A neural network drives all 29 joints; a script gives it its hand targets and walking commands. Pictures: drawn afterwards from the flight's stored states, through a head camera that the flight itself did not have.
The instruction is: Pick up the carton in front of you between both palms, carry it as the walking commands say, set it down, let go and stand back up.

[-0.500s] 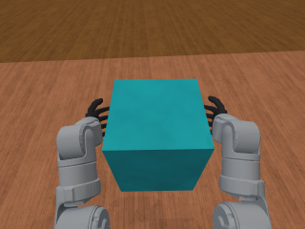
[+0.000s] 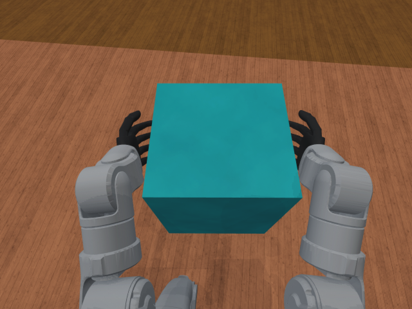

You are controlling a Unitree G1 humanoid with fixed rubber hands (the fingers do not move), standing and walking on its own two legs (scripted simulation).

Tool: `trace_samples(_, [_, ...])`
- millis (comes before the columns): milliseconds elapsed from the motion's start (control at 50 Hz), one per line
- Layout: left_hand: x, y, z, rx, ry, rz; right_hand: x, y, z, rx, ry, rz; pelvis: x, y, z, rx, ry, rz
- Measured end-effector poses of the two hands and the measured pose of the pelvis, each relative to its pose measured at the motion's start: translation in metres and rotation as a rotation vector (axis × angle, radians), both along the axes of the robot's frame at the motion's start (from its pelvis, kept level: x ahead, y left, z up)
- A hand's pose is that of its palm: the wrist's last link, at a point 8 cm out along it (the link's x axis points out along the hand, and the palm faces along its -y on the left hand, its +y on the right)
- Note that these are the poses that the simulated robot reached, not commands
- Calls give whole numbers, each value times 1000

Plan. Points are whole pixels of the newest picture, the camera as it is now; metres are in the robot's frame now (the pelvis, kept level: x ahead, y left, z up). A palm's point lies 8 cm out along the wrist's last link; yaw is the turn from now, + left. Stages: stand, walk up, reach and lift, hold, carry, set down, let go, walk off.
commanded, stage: carry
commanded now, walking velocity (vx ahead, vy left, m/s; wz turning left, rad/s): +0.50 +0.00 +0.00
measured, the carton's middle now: (217, 168) +0.38 +0.04 +0.06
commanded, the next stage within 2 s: none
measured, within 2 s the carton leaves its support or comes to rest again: neither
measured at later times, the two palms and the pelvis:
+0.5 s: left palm (193, 22) +0.69 +0.13 +0.19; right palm (328, 33) +0.66 -0.17 +0.19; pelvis +0.32 +0.02 +0.04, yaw -3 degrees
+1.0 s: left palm out of the picture +0.99 +0.14 +0.23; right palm out of the picture +0.99 -0.16 +0.22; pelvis +0.64 -0.01 +0.06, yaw -2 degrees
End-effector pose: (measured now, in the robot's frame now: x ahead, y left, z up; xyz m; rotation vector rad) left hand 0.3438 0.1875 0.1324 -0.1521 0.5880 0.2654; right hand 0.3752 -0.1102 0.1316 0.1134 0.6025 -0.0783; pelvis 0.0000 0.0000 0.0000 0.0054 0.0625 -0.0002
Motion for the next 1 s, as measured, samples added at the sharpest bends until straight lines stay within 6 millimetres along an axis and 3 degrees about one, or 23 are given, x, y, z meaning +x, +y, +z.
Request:
trace_samples(100, [76,-13,33,24,-63,-55,59,-14,25,-8,-66,-36,68,6,7,8,12,-13])
trace_samples(160, [126,-21,42,39,-66,-97,98,-22,32,-15,-70,-65,114,13,5,13,17,-26])
trace_samples(240, [194,-30,37,41,-42,-162,149,-32,32,-34,-43,-118,179,26,-2,35,-3,-47])
trace_samples(300, [237,-42,29,28,20,-219,176,-42,26,-47,22,-172,215,33,6,28,-9,-45])
trace_samples(420, [306,-60,36,-10,41,-241,232,-58,36,-39,45,-216,277,34,31,-3,-1,-50])
trace_samples(580, [399,-60,69,8,-57,-187,348,-61,75,-36,-54,-156,378,8,39,-10,14,-46])
trace_samples(660, [447,-60,72,39,-50,-141,413,-62,73,-38,-50,-91,436,-13,30,-39,-5,-24])
trace_samples(760, [488,-51,60,36,58,-77,475,-53,63,-23,55,-35,489,-26,47,-12,3,-27])
trace_samples(860, [543,-47,72,31,31,-56,532,-49,71,4,30,-38,541,-27,61,1,13,-24])
trace_samples(1000, [650,-48,95,29,-50,-113,618,-51,92,-24,-52,-81,637,-12,59,4,22,-32])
